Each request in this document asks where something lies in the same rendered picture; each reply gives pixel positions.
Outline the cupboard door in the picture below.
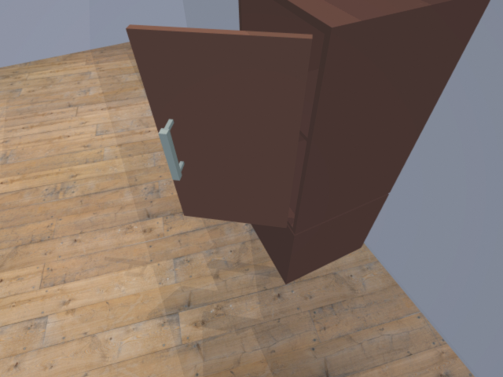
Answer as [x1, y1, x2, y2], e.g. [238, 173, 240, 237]
[126, 24, 313, 228]

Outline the handle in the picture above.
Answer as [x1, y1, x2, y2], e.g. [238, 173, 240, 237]
[159, 119, 185, 181]

